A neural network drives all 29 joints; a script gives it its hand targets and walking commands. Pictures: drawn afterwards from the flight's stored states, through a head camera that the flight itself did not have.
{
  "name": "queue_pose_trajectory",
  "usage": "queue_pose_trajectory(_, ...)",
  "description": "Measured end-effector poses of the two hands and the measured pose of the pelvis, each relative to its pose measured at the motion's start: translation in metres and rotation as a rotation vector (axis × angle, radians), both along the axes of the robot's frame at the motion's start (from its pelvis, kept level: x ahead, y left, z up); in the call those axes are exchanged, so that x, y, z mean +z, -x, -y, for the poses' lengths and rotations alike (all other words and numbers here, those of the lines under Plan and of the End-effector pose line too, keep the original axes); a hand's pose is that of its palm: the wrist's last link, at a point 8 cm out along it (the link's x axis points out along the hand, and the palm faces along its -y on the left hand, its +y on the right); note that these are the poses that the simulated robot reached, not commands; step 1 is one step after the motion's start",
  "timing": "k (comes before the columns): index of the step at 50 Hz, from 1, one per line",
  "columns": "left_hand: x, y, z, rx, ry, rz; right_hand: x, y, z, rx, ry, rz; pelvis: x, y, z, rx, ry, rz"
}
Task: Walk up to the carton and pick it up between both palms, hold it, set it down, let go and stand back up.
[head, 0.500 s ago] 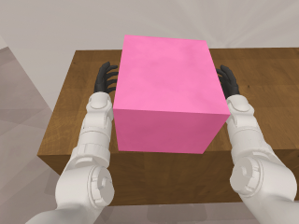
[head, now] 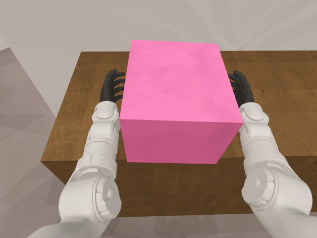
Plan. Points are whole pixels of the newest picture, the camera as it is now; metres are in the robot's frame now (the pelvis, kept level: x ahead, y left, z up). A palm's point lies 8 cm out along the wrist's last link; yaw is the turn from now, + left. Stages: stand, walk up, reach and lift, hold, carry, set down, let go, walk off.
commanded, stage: set down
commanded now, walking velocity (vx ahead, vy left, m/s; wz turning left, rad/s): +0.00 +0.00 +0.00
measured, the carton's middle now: (173, 101) +0.48 +0.00 +0.07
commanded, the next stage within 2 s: none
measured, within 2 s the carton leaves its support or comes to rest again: rests again in 0.14 s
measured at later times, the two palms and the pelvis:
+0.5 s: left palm (109, 103) +0.43 +0.17 +0.10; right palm (241, 101) +0.45 -0.17 +0.10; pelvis +0.01 +0.00 +0.00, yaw +0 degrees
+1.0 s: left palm (109, 103) +0.43 +0.17 +0.09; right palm (242, 101) +0.45 -0.17 +0.11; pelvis +0.01 +0.00 +0.00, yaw +0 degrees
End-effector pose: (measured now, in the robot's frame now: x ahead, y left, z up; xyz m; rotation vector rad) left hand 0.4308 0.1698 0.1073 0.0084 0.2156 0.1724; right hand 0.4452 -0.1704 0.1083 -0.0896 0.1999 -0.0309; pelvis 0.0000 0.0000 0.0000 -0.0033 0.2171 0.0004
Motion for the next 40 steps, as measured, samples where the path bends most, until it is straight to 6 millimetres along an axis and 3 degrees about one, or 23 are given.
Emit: queue_pose_trajectory(40,-0.012,0.0,-0.001,0.007,0.017,-0.011,-0.001,-0.005,-0.001,0.017,0.023,0.017,0.002,-0.008,0.002,0.007,-0.001,0.044)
